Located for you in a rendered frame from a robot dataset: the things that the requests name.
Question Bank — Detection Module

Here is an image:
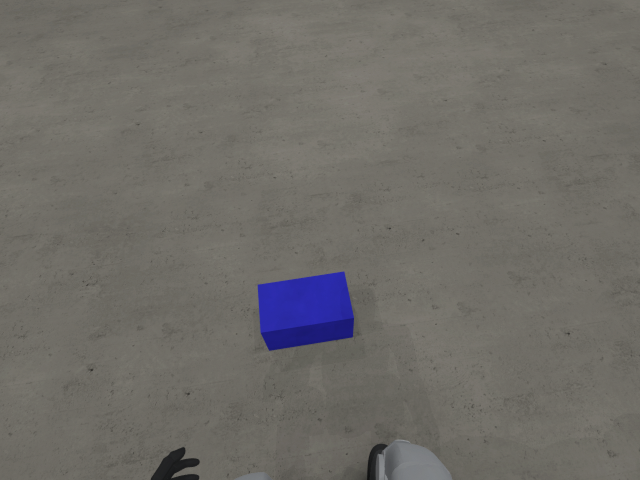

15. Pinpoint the carton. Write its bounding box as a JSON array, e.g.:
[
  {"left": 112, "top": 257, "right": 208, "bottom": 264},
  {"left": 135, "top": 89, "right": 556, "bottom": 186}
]
[{"left": 258, "top": 272, "right": 354, "bottom": 351}]

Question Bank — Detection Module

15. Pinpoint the robot right foot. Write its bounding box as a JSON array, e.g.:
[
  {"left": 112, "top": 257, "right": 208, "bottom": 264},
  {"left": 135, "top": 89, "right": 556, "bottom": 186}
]
[{"left": 367, "top": 444, "right": 388, "bottom": 480}]

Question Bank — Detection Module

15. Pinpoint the left robot hand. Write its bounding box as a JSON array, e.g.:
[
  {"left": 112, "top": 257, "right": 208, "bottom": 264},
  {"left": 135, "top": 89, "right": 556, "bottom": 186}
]
[{"left": 151, "top": 447, "right": 200, "bottom": 480}]

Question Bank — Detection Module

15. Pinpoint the robot right shin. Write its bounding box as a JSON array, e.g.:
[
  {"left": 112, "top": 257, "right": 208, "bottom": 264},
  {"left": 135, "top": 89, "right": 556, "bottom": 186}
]
[{"left": 384, "top": 440, "right": 411, "bottom": 450}]

